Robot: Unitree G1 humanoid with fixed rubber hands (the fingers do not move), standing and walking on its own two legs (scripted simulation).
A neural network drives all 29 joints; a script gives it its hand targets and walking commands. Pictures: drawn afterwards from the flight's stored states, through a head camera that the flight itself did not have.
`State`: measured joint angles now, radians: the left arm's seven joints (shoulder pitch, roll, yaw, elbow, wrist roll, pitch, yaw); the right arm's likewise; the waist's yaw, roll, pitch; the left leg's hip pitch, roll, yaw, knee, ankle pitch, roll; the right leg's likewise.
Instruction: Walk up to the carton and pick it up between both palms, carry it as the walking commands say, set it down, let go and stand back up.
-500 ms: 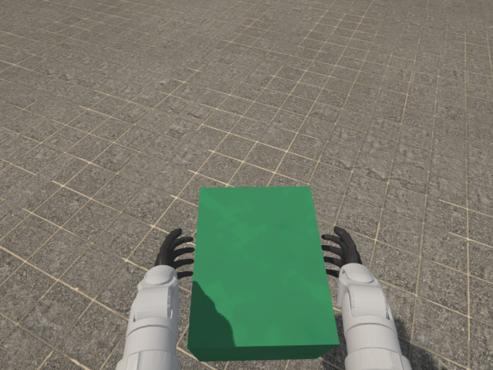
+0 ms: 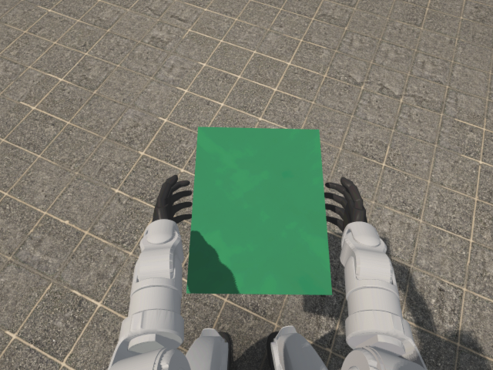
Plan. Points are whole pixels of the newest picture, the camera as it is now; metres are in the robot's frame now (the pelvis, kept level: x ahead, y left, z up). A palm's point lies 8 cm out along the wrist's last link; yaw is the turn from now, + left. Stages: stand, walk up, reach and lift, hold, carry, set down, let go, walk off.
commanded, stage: set down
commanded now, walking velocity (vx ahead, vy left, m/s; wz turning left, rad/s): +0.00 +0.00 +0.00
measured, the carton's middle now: (256, 215) +0.41 -0.02 -0.13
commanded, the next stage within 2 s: none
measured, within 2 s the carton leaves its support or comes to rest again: neither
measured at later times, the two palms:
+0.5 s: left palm (176, 221) +0.40 +0.13 -0.14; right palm (334, 222) +0.39 -0.18 -0.13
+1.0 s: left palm (183, 223) +0.43 +0.14 -0.23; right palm (319, 225) +0.41 -0.18 -0.22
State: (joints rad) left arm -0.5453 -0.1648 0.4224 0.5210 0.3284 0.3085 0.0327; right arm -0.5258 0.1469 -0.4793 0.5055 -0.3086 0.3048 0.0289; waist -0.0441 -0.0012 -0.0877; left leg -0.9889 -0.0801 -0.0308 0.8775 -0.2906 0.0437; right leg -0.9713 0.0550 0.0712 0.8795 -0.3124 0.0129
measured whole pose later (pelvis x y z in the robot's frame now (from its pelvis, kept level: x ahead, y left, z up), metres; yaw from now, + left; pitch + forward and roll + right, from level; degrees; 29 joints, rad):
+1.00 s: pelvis -0.03 -0.01 -0.15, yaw +0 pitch +42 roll -1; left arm -0.90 0.01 0.39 0.74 0.20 0.28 0.09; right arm -0.84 0.06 -0.48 0.65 -0.18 0.28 -0.10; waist -0.03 0.00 -0.21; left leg -1.78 -0.11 -0.05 1.52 -0.46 0.00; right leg -1.76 0.10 0.03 1.52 -0.49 0.01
